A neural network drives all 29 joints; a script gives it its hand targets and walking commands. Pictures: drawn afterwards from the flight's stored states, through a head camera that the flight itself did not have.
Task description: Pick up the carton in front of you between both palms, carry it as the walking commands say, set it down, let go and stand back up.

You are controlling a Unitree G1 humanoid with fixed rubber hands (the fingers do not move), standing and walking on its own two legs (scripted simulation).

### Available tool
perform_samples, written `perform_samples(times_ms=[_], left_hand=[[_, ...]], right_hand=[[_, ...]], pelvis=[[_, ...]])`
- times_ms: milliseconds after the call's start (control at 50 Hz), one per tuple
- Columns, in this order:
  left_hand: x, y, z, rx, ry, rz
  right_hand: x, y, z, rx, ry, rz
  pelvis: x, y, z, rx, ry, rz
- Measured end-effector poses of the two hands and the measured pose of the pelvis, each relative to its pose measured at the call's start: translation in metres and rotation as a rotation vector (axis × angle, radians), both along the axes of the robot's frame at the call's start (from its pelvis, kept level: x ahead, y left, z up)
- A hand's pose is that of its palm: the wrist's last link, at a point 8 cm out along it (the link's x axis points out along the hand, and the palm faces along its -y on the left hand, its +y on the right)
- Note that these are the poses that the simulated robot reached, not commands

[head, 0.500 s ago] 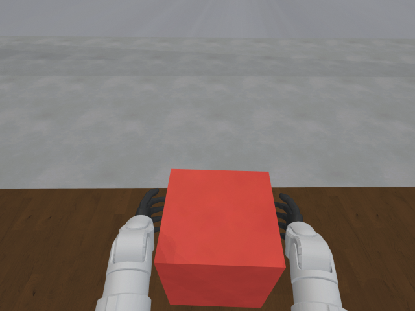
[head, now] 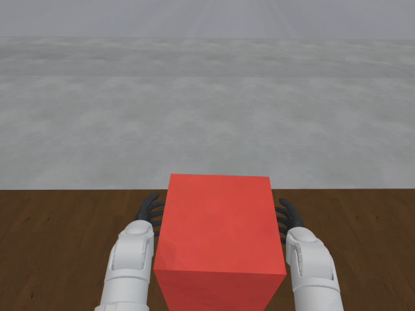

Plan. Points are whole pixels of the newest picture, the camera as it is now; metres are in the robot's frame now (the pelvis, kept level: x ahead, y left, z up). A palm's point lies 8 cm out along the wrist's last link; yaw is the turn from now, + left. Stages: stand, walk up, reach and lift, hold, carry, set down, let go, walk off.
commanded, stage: hold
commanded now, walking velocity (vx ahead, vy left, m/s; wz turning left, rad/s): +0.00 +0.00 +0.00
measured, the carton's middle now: (217, 246) +0.30 +0.00 -0.03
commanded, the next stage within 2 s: carry in 0.08 s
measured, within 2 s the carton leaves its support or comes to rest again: neither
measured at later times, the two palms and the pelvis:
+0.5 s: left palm (142, 181) +0.37 +0.16 +0.10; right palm (284, 188) +0.36 -0.13 +0.09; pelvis +0.10 +0.01 +0.00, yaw +0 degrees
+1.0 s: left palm (142, 127) +0.63 +0.23 +0.06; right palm (242, 129) +0.63 -0.07 +0.06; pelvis +0.39 +0.08 -0.02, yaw +0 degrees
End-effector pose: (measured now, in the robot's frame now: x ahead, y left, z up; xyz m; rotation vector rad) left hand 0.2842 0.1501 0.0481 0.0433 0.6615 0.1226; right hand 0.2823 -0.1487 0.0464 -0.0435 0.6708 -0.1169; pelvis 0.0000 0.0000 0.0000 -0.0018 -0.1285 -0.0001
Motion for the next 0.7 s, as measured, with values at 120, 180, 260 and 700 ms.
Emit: perform_samples(times_ms=[120,180,260,700], left_hand=[[0.001,0.000,0.000,-0.007,-0.004,0.004],[0.006,0.002,0.003,-0.014,-0.019,0.010],[0.017,0.014,0.012,-0.031,-0.068,0.032],[0.138,0.023,0.036,-0.095,0.012,0.146]], right_hand=[[0.001,0.000,0.000,0.005,-0.004,-0.004],[0.006,0.002,0.004,0.008,-0.019,-0.007],[0.022,0.015,0.016,0.024,-0.068,-0.010],[0.159,0.022,0.041,0.094,0.015,-0.024]], pelvis=[[0.001,0.000,-0.003,-0.002,0.042,0.006],[0.006,0.002,-0.004,-0.008,0.090,0.020],[0.018,0.011,-0.009,-0.001,0.135,0.038],[0.201,0.009,-0.002,-0.005,0.228,0.050]])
